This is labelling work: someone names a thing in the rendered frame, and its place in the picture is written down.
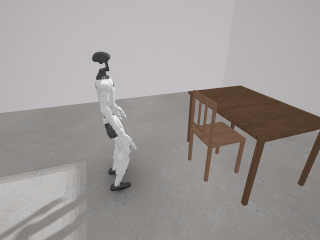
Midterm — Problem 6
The left robot shin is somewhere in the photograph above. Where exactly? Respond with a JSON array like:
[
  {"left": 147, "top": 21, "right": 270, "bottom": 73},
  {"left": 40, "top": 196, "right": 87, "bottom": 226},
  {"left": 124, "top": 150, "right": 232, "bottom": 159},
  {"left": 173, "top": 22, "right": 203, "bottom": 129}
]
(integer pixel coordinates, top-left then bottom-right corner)
[{"left": 113, "top": 148, "right": 122, "bottom": 170}]

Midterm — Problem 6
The robot right upper arm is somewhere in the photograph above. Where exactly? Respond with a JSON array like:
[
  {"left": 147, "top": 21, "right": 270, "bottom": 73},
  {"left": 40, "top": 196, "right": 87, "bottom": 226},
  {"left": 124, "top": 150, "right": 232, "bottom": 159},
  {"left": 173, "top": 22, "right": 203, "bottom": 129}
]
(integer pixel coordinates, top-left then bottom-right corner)
[{"left": 99, "top": 80, "right": 111, "bottom": 115}]

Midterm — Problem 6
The right robot thigh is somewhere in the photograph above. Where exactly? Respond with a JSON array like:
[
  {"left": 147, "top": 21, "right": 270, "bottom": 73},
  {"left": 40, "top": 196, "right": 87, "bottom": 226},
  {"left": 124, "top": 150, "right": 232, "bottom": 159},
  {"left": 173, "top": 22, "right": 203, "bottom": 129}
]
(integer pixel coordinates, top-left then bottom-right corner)
[{"left": 106, "top": 124, "right": 129, "bottom": 162}]

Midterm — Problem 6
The chair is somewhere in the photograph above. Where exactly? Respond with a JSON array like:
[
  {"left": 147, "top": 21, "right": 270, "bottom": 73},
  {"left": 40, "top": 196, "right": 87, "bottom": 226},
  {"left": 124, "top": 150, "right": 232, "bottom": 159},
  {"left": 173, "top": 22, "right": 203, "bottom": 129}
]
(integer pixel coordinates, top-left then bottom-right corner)
[{"left": 188, "top": 90, "right": 246, "bottom": 182}]

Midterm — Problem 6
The robot left hand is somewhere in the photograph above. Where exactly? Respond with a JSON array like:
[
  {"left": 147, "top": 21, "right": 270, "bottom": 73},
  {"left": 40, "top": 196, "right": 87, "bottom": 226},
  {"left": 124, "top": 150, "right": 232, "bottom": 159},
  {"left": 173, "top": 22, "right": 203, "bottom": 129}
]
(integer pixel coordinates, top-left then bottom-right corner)
[{"left": 114, "top": 107, "right": 126, "bottom": 120}]

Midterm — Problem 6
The right robot forearm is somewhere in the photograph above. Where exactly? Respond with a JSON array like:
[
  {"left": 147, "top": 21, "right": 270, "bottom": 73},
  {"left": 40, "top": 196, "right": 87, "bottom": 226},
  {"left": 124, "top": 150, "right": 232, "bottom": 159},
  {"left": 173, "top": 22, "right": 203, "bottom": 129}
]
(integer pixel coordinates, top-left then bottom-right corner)
[{"left": 103, "top": 108, "right": 125, "bottom": 138}]

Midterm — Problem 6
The robot right hand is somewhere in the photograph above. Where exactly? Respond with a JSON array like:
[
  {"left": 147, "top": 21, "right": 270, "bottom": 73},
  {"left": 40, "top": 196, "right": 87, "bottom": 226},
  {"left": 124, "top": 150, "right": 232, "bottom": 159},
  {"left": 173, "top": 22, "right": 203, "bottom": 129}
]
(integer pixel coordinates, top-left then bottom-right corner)
[{"left": 120, "top": 134, "right": 137, "bottom": 154}]

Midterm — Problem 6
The table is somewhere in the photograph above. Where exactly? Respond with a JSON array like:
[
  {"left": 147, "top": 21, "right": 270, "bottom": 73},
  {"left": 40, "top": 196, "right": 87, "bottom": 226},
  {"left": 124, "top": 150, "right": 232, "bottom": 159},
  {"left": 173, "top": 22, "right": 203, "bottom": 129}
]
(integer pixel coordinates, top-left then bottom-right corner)
[{"left": 187, "top": 85, "right": 320, "bottom": 206}]

